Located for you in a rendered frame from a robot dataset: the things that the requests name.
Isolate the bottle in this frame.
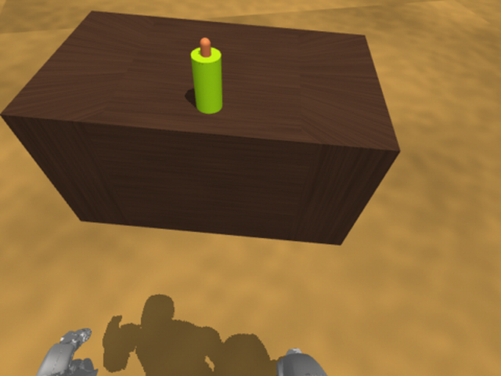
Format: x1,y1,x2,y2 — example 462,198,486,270
191,38,222,114

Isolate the left robot hand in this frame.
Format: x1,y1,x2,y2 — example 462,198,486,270
36,328,98,376

